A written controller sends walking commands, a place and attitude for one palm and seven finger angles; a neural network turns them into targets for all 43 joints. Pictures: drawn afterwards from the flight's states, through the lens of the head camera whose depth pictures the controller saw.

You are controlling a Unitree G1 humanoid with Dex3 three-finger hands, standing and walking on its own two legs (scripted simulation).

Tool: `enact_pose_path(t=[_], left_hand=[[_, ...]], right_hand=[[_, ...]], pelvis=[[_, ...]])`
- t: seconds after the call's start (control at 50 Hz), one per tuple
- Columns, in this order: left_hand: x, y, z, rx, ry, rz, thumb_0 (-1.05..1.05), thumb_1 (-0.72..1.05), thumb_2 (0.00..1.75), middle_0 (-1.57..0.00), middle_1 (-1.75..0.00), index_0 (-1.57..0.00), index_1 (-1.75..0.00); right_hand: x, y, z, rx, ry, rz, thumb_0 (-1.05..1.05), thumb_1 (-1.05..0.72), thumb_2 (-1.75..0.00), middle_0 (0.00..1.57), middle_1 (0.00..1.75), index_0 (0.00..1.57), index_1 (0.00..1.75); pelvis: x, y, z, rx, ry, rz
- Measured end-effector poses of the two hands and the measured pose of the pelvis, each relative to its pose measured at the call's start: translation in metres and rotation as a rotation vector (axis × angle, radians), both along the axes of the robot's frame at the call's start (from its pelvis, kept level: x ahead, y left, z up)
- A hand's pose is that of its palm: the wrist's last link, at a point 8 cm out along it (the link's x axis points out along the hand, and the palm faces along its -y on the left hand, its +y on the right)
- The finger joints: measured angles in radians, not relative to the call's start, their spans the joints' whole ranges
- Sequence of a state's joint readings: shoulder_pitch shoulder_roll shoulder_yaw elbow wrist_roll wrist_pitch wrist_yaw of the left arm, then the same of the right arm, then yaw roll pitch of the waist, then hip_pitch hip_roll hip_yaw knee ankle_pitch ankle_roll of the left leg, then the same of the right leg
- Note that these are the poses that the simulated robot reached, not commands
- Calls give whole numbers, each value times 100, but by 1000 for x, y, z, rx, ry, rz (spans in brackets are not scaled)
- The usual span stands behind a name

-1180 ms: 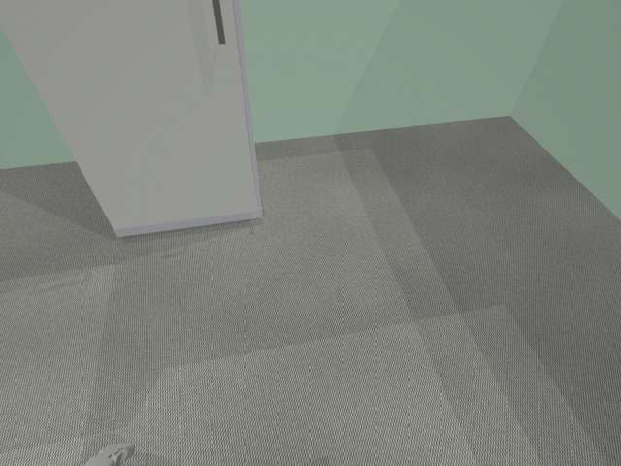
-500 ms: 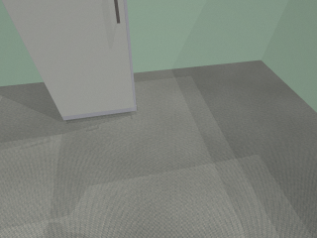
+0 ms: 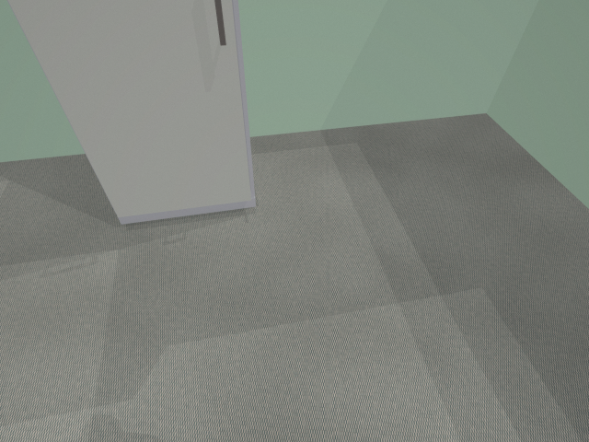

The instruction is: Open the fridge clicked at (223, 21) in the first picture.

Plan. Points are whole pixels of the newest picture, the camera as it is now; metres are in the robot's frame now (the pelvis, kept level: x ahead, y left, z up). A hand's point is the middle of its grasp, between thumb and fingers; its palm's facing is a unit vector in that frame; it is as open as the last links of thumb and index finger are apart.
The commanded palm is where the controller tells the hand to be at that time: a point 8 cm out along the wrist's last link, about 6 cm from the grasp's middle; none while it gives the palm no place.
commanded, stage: look at it before walking up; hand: right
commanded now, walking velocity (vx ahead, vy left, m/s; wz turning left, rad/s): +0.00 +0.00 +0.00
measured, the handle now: out of the picture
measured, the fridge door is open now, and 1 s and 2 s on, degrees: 0 0 0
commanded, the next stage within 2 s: walk to a spot facing it in 0.26 s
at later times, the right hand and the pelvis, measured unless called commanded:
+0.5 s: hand out of the picture +0.08 -0.24 -0.16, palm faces -0.04 +0.94 -0.33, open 7.4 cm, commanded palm none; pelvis +0.00 +0.00 +0.00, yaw +2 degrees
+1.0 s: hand out of the picture +0.09 -0.13 -0.16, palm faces -0.22 +0.96 -0.20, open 7.4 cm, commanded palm none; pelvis +0.09 +0.05 +0.00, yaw +18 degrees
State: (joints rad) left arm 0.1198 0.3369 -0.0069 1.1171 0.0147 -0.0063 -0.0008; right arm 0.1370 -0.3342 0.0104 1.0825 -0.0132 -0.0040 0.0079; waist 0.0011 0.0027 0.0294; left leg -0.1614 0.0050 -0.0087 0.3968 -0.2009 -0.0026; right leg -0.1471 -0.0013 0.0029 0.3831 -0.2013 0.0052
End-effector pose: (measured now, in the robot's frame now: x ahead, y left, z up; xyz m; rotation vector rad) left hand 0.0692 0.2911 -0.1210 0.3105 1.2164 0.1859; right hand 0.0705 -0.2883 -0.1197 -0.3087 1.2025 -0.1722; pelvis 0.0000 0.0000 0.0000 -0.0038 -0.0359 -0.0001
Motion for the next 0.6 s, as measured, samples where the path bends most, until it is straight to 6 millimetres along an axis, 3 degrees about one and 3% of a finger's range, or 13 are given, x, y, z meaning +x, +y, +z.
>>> enact_pose_path(t=[0.46, 0.6], left_hand=[[13, -1, 1, 3, -18, 0, 1, 91, 89, -21, -30, -20, -30], [-3, -15, -12, -42, -29, 68, 1, 91, 89, -20, -30, -20, -30]], right_hand=[[0, -2, 0, -10, 20, -9, 1, -91, -90, 20, 30, 20, 30], [-3, 18, -14, 36, 75, 26, 1, -91, -90, 20, 29, 20, 30]], pelvis=[[5, 0, 0, 0, 4, 16], [8, 2, -7, -6, 11, 84]])
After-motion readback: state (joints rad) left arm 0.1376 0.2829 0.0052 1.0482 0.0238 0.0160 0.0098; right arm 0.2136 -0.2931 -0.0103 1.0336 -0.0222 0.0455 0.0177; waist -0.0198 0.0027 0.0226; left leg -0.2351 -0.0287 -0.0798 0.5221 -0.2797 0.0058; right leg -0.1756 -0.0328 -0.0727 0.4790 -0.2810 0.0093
